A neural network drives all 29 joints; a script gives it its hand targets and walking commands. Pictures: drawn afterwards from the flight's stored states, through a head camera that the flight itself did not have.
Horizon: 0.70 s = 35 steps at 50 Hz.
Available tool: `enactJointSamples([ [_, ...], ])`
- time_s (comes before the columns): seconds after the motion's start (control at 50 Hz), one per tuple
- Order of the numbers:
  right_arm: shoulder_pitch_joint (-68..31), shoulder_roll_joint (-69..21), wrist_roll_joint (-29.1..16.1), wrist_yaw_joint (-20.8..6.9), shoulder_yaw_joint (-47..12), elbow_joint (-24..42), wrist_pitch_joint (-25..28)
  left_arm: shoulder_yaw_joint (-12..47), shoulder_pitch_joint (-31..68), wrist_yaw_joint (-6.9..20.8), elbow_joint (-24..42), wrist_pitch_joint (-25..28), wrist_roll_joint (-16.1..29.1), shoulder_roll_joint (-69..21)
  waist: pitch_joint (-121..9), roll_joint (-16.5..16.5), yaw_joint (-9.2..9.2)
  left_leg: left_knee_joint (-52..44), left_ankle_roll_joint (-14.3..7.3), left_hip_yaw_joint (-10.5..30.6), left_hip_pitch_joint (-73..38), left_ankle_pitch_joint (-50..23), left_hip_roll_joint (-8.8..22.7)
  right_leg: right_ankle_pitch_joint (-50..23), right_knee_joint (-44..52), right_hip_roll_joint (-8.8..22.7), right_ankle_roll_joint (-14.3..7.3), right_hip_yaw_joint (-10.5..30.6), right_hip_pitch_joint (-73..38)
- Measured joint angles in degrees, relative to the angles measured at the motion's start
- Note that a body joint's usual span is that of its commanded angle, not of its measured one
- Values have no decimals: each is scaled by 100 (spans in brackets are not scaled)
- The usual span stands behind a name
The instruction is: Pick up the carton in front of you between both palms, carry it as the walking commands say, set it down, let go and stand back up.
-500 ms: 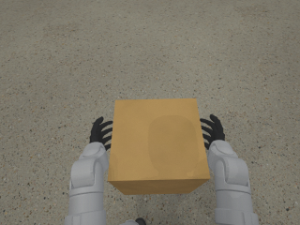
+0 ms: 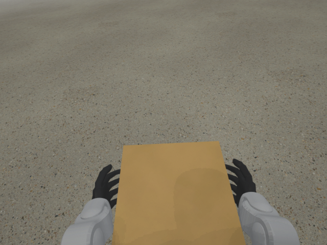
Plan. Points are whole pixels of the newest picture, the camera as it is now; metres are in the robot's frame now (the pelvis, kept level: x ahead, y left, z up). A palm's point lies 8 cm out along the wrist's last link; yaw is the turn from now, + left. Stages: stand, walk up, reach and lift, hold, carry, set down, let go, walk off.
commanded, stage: carry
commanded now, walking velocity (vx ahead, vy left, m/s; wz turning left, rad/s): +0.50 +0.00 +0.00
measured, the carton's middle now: (173, 208) +0.23 +0.01 +0.01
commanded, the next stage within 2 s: none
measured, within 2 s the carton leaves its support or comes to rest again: neither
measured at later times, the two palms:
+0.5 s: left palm (126, 106) +0.55 +0.16 +0.06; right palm (217, 106) +0.53 -0.14 +0.07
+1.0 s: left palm (142, 58) +0.87 +0.13 +0.08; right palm (210, 56) +0.87 -0.17 +0.07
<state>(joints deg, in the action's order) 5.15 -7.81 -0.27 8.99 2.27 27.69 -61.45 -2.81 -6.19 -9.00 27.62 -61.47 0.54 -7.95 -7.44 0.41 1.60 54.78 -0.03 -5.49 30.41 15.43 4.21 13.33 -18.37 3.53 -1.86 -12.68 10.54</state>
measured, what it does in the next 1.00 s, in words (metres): walks ahead: left foot, then right foot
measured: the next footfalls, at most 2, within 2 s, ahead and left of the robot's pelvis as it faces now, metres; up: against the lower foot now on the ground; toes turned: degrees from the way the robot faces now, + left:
left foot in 0.20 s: +0.33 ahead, +0.14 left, +0.00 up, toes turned +10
right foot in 0.60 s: +0.52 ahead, -0.12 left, +0.00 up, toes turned -14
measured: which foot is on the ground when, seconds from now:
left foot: up 0.00-0.18, down 0.20-0.64, up 0.66-1.00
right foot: down 0.00-0.24, up 0.26-0.58, down 0.60-1.00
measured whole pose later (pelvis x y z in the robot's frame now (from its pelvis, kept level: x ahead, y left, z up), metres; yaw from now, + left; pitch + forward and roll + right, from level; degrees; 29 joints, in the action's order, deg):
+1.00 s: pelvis +0.64 -0.02 -0.01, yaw -1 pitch +5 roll +1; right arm 2.4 -7.5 0.4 10.1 2.8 29.9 -65.2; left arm -3.0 -2.4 -9.1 28.2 -64.7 0.7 -7.5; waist -7.3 1.0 1.5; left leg 34.1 -0.9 -10.1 34.0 4.3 4.7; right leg 20.5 -13.5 3.1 0.9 -12.7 -2.9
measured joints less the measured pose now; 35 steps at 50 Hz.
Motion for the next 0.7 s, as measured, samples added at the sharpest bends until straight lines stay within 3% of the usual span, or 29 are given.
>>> enactJointSamples([
  [0.1,161,-2,34,6,-50,393,-158,90,-77,5,309,-170,13,8,-40,68,-39,-1769,19,-174,257,-799,116,389,346,0,179,-12,-841],
  [0.2,-63,11,69,73,12,263,-321,35,149,1,170,-330,-24,20,-67,-4,-14,-2613,-101,-630,-125,-751,-28,1305,-173,151,448,90,-1487],
  [0.24,-326,38,93,91,-14,-49,-314,-91,298,-4,13,-345,-43,50,-39,-175,-69,-2278,-339,-778,-215,-1125,-104,1666,-1356,424,447,280,-1224],
  [0.26,-469,50,108,103,-10,-252,-310,-149,398,-8,-122,-359,-48,77,-6,-206,-133,-2007,-386,-820,-196,-877,-100,1554,-2343,470,378,498,-814],
  [0.3,-593,52,98,95,47,-502,-297,-214,585,-24,-364,-408,-48,99,75,-154,-238,-1952,-396,-801,-309,-449,-86,1430,-4158,323,249,898,154],
  [0.34,-536,44,55,45,104,-530,-245,-229,647,-24,-444,-414,-63,54,167,-94,-294,-2249,-321,-778,-574,-425,-78,1140,-4954,245,124,994,954],
  [0.38,-403,35,58,33,106,-438,-182,-148,570,-9,-416,-356,-82,58,169,-103,-326,-2644,-275,-765,-875,-450,-113,717,-4789,293,79,965,1517],
  [0.44,-294,28,59,13,62,-337,-129,-80,361,49,-287,-230,-132,44,121,-88,-353,-3197,-191,-728,-1340,-451,-125,294,-3717,345,116,810,1960],
  [0.5,-196,21,41,9,1,-201,-110,-54,161,59,-106,-147,-128,20,51,-65,-309,-3585,-84,-710,-1780,-361,-117,62,-2280,319,221,628,2040],
  [0.58,-104,12,54,7,-72,0,-118,-54,88,64,117,-192,-102,11,0,-41,-247,-3557,141,-655,-2294,98,-82,-395,-1127,236,293,319,1800],
  [0.62,-167,23,61,27,-61,132,-178,-49,157,61,177,-202,-66,20,-18,-1,-207,-3084,250,-583,-2399,577,15,-636,-871,161,157,159,1548],
  [0.66,-291,39,44,58,71,150,-245,16,310,30,17,-141,-50,39,-24,216,-120,-1921,165,-325,-2013,979,222,-435,-1240,33,-106,2,1497],
  [0.7,-348,42,46,79,116,134,-325,13,394,17,-69,-181,-30,48,-2,179,-57,-505,33,-48,-1333,1191,85,-112,-1197,31,-201,-48,1297],
])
